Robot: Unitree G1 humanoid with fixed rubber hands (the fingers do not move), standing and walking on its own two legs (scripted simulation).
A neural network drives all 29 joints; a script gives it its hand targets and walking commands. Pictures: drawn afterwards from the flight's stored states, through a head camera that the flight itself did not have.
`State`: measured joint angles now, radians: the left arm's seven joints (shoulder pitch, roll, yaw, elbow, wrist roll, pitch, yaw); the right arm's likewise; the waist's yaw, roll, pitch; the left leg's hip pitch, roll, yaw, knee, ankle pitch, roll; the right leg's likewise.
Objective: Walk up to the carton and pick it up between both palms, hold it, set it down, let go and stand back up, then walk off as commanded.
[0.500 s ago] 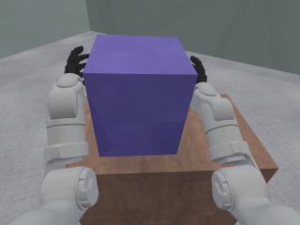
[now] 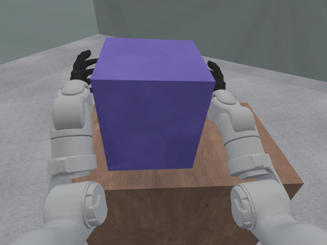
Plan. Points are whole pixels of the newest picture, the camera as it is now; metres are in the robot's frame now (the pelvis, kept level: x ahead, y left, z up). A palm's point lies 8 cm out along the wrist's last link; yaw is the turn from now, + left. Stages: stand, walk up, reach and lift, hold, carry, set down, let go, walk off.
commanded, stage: hold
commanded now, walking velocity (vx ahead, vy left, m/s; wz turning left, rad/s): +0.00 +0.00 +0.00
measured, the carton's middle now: (150, 105) +0.38 +0.00 +0.21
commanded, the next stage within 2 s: none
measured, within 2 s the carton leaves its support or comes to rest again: neither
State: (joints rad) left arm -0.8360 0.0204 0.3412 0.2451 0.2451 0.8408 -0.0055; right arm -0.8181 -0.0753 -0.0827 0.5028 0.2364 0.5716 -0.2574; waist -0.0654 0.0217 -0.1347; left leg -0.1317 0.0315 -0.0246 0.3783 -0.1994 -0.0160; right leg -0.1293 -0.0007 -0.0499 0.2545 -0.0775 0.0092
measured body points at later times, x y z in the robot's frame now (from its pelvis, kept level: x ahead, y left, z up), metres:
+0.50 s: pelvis +0.00 +0.00 +0.00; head -0.07 +0.00 +0.44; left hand +0.38 +0.15 +0.28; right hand +0.38 -0.15 +0.24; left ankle +0.01 +0.13 -0.75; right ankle +0.04 -0.13 -0.75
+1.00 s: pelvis +0.00 +0.00 +0.00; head -0.07 +0.00 +0.44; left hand +0.38 +0.15 +0.28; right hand +0.38 -0.15 +0.24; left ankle +0.01 +0.13 -0.75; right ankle +0.04 -0.13 -0.75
